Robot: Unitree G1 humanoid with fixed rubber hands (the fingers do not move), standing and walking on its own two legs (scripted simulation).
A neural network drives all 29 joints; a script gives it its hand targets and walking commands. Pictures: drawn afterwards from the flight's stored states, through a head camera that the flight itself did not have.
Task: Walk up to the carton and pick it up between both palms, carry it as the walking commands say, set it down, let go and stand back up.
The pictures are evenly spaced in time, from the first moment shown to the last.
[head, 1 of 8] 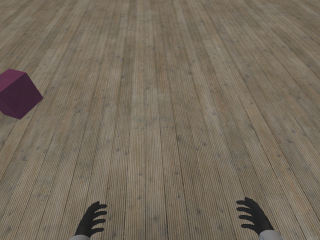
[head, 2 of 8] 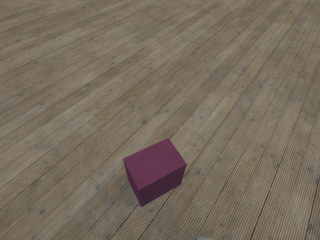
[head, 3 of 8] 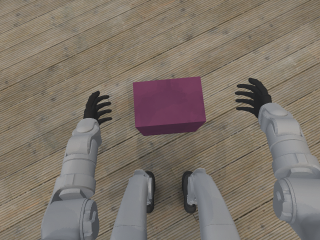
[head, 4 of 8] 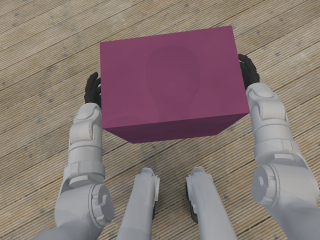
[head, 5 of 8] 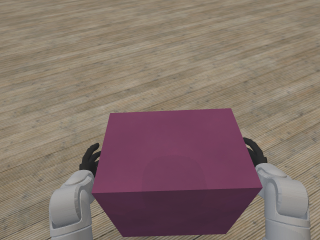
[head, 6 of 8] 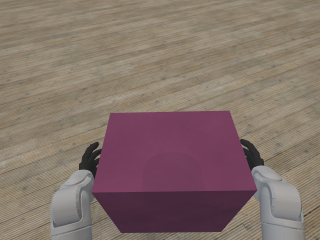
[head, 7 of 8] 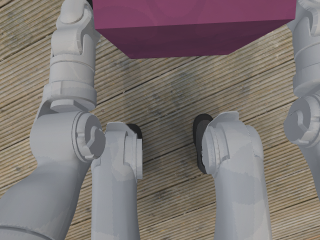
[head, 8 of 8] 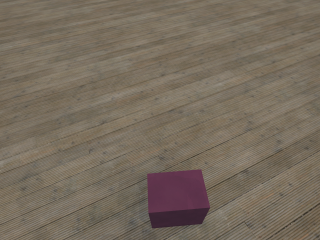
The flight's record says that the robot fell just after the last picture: no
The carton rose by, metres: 0.64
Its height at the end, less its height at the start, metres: +0.00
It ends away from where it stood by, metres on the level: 0.91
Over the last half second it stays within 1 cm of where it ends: yes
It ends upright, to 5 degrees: yes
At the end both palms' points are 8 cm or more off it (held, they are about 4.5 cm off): yes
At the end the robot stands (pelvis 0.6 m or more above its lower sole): yes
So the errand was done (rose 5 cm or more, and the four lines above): yes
